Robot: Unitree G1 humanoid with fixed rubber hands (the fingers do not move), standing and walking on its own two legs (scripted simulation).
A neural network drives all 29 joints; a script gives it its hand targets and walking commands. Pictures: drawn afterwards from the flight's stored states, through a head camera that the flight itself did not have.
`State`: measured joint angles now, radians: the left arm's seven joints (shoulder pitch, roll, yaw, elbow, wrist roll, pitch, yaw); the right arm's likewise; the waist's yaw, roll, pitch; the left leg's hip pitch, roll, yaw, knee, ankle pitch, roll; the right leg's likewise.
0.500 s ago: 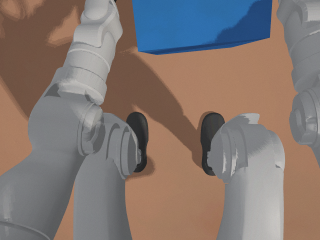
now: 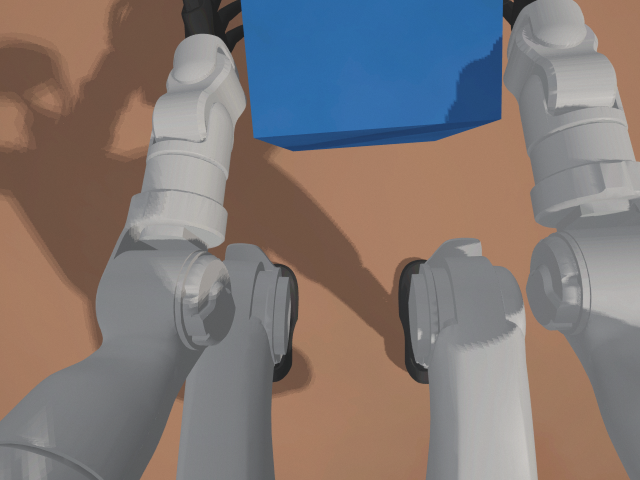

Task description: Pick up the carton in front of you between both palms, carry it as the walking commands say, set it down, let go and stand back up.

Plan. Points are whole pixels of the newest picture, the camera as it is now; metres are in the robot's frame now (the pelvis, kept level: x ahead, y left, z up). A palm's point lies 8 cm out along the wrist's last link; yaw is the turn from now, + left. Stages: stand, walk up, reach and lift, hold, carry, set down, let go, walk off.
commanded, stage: reach and lift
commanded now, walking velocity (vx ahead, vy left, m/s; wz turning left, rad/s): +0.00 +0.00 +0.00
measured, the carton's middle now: (363, 48) +0.53 -0.05 -0.20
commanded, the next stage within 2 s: none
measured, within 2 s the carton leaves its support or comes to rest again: neither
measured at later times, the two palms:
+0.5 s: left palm out of the picture +0.49 +0.10 +0.07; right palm out of the picture +0.48 -0.20 +0.07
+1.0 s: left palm out of the picture +0.46 +0.11 +0.23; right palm out of the picture +0.43 -0.19 +0.23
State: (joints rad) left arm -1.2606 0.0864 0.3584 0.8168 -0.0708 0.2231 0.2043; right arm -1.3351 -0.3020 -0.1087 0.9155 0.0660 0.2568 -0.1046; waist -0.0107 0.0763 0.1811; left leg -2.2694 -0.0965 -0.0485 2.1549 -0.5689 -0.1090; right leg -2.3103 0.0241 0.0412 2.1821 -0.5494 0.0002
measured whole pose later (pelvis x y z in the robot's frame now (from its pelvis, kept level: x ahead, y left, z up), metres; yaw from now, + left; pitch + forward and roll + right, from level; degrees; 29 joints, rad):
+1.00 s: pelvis +0.05 +0.01 +0.26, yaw -5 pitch +31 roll +1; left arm -0.63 -0.14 0.43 0.57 0.19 0.34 0.08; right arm -0.67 0.05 -0.38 0.63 -0.23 0.36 -0.01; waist -0.01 0.03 -0.24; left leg -1.37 -0.07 -0.07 1.30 -0.48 -0.04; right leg -1.40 0.04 0.07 1.30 -0.45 0.02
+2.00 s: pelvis +0.08 +0.01 +0.40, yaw -6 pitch -4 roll +0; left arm -0.35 -0.18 0.34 0.40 0.32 0.60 -0.02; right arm -0.34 0.17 -0.33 0.38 -0.31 0.61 0.02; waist 0.00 0.01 0.02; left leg -0.16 -0.03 -0.09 0.47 -0.23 -0.01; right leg -0.18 0.02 0.08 0.46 -0.20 0.01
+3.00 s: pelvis +0.10 +0.01 +0.41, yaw -6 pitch -8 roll +0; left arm -0.27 -0.15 0.23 0.23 0.27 0.76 -0.02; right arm -0.26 0.15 -0.22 0.22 -0.28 0.77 0.01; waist 0.00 0.01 0.03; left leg -0.01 -0.02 -0.09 0.36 -0.20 -0.01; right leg -0.04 0.02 0.09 0.35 -0.17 0.01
